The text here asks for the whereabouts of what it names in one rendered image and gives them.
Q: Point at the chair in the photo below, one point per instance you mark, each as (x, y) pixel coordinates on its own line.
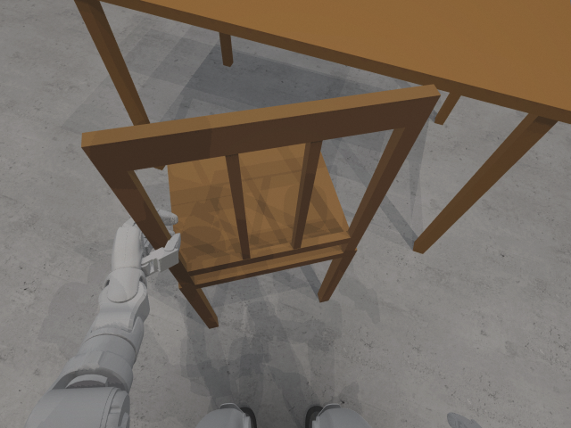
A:
(251, 188)

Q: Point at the left robot thigh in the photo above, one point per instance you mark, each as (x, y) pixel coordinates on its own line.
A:
(225, 418)

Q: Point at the left robot forearm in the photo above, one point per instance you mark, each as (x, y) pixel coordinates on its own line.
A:
(109, 350)

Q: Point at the table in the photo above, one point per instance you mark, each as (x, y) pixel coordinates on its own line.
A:
(512, 53)

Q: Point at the left robot upper arm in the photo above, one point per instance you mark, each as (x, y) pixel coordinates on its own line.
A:
(100, 407)

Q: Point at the left robot shin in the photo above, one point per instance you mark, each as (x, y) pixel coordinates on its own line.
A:
(230, 405)

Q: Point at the left robot hand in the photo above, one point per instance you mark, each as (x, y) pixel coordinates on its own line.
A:
(130, 246)

